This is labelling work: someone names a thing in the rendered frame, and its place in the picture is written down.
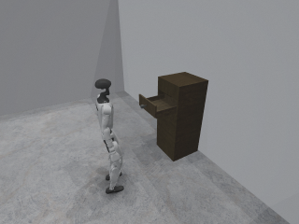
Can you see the drawer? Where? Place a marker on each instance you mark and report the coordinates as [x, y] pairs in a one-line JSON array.
[[159, 106]]

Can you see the right robot thigh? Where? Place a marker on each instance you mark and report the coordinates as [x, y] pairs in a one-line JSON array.
[[118, 150]]

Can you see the right robot forearm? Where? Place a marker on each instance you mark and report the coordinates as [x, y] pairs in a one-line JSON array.
[[108, 139]]

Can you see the robot right upper arm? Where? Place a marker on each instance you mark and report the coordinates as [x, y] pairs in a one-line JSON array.
[[106, 113]]

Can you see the robot thigh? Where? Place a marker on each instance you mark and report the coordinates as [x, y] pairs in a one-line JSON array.
[[115, 140], [118, 150]]

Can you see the right robot hand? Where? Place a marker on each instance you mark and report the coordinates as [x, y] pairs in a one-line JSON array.
[[115, 157]]

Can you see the left robot thigh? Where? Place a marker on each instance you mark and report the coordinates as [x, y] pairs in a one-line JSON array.
[[115, 140]]

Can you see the cabinet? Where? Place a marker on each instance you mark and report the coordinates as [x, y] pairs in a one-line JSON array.
[[178, 134]]

